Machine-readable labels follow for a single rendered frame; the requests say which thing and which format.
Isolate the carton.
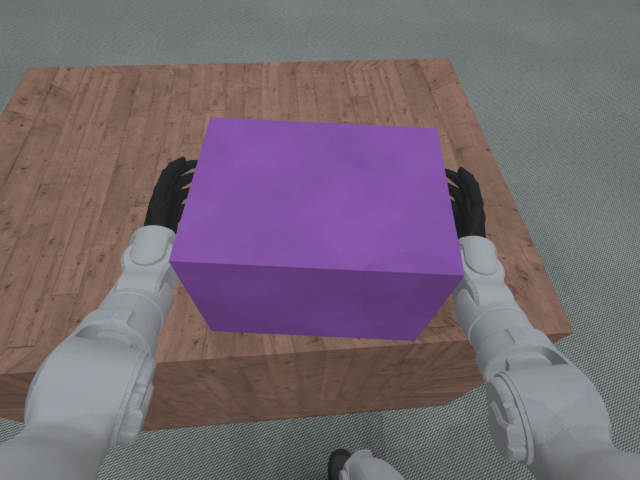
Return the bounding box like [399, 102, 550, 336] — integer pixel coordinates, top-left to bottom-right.
[169, 117, 465, 341]

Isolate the robot left forearm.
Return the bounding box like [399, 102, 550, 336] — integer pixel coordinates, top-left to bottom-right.
[24, 225, 179, 426]

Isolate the right robot upper arm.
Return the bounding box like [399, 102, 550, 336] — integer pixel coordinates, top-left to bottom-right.
[486, 364, 640, 480]

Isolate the right robot hand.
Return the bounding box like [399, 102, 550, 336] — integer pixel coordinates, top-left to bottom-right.
[445, 167, 486, 239]

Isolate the left robot hand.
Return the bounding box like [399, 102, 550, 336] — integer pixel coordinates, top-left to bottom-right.
[144, 157, 198, 234]

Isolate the robot right forearm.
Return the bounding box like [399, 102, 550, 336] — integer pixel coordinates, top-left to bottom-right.
[451, 236, 612, 442]

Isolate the pedestal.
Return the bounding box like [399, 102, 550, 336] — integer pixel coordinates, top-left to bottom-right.
[0, 58, 573, 431]

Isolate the left robot upper arm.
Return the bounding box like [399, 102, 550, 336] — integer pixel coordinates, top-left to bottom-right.
[0, 336, 157, 480]

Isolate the right robot thigh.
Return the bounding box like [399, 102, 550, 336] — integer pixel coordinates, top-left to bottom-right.
[339, 458, 405, 480]

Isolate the right robot shin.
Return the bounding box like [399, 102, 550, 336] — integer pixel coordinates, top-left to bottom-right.
[342, 450, 373, 470]

